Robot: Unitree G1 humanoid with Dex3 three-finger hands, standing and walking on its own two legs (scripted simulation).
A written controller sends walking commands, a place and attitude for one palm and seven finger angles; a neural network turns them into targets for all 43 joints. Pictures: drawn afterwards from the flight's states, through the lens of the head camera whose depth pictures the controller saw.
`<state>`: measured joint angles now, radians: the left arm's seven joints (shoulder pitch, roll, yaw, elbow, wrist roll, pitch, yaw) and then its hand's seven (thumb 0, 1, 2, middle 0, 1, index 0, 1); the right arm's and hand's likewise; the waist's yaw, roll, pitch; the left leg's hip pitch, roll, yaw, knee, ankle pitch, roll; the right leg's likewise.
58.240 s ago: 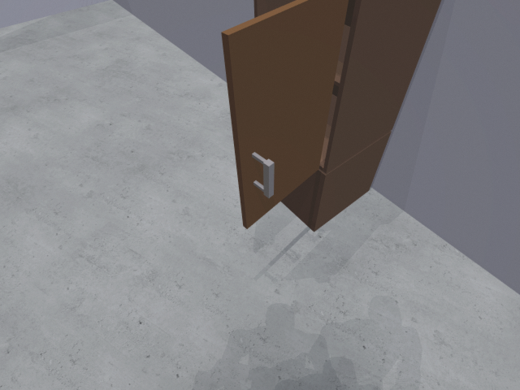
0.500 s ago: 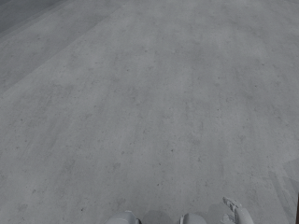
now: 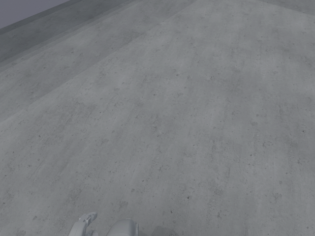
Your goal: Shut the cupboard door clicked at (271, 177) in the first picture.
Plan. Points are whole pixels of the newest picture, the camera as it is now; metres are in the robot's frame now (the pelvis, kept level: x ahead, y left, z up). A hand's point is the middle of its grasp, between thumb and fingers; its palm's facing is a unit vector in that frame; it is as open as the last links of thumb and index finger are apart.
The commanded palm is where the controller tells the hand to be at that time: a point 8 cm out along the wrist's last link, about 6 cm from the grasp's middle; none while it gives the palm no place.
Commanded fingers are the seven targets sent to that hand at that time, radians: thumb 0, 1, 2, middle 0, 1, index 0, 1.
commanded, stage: turn to face it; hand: left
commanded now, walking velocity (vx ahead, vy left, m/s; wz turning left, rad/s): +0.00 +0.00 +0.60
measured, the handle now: out of the picture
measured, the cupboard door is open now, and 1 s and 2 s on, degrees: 33 33 33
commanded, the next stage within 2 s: none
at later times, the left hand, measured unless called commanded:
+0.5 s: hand out of the picture +0.09 +0.21 -0.18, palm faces +0.00 -0.97 -0.24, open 7.4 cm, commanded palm none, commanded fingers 0.00 0.90 0.90 -0.20 -0.30 -0.20 -0.30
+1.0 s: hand (101, 180) +0.31 +0.19 -0.16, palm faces -0.40 -0.89 -0.24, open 7.4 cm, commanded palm none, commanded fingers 0.00 0.90 0.90 -0.20 -0.30 -0.20 -0.30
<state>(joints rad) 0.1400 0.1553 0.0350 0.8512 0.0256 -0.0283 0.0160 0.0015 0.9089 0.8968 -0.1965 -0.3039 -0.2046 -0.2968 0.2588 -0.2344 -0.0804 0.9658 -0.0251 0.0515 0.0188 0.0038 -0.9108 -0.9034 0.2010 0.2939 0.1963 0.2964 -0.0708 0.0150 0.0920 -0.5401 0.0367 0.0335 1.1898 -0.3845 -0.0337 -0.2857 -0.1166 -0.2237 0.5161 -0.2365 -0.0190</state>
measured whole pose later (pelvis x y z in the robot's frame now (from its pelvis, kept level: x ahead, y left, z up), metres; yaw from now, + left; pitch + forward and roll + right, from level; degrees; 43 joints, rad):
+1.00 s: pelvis +0.09 +0.04 +0.00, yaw -25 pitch +1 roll -2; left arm 0.09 0.30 0.09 0.86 0.02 0.08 -0.04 0.01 0.91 0.90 -0.19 -0.30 -0.20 -0.30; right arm 0.22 -0.23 -0.02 0.90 -0.04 0.02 -0.04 0.00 -0.91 -0.90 0.21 0.29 0.20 0.30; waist 0.00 -0.01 0.11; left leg -0.23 0.10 0.11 0.50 -0.29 -0.01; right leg -0.44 0.00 -0.03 0.94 -0.49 0.05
